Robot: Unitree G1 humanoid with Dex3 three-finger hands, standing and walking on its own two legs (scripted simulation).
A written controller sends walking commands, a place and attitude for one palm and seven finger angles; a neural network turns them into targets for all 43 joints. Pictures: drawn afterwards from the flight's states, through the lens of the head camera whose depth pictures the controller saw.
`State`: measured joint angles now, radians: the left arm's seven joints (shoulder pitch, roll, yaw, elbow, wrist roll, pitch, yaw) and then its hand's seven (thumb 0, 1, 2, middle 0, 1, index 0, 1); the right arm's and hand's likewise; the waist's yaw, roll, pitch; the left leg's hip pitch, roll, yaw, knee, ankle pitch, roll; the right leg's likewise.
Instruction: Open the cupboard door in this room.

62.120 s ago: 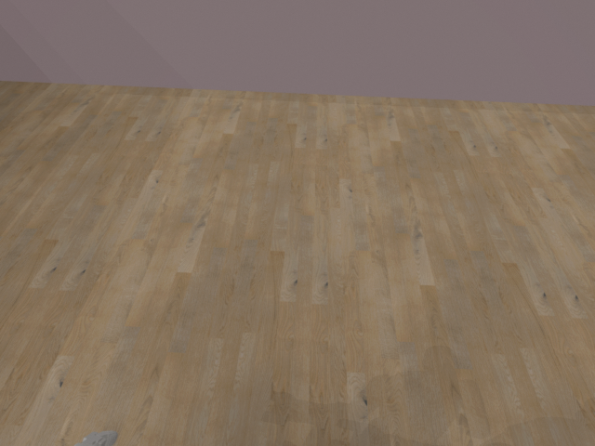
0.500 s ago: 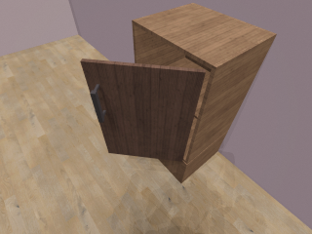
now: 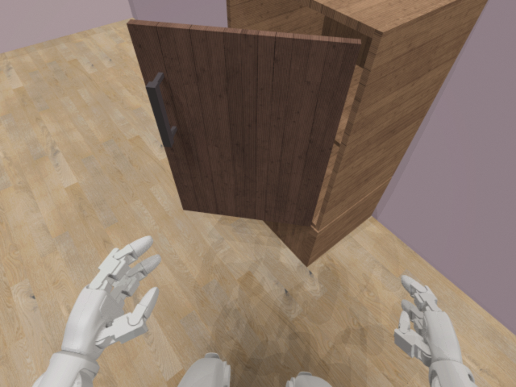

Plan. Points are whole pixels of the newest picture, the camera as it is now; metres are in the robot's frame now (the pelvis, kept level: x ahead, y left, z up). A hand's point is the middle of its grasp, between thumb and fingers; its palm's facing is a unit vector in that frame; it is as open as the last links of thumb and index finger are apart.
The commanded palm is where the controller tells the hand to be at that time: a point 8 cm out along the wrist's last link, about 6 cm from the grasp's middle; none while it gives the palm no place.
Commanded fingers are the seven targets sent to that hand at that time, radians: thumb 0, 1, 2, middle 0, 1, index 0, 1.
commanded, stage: raise the hand with hooked fingers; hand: left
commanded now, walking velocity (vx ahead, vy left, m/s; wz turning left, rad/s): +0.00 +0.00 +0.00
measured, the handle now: (164, 111) +0.64 +0.25 +0.04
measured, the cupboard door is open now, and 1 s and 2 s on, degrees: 43 43 43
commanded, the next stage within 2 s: move the hooked fingers beside the handle in 1.72 s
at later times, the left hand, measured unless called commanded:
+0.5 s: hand (98, 297) +0.23 +0.24 +0.03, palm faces -0.07 -1.00 -0.05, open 11.4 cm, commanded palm +0.21 +0.30 +0.04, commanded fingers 0.00 -0.15 0.45 -0.28 -0.98 -0.28 -0.98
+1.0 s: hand (58, 281) +0.25 +0.30 +0.04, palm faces -0.06 -1.00 -0.06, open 13.8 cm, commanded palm +0.24 +0.35 +0.05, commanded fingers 0.00 -0.50 0.30 -0.30 -1.20 -0.30 -1.20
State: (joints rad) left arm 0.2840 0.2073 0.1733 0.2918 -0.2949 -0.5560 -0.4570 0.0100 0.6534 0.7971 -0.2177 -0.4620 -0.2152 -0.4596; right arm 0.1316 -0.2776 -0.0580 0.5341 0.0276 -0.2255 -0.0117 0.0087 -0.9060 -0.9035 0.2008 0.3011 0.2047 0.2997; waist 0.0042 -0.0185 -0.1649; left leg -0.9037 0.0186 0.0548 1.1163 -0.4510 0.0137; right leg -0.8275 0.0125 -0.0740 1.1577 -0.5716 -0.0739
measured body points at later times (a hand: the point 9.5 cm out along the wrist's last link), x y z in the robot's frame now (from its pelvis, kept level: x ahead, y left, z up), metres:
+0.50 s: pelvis -0.01 +0.03 +0.00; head +0.05 +0.04 +0.44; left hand +0.23 +0.30 +0.04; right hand +0.12 -0.22 -0.09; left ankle +0.05 +0.12 -0.65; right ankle +0.00 -0.08 -0.65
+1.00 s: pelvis -0.01 +0.05 +0.00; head +0.06 +0.08 +0.45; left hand +0.25 +0.36 +0.05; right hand +0.18 -0.18 -0.06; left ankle +0.05 +0.12 -0.65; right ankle +0.00 -0.08 -0.65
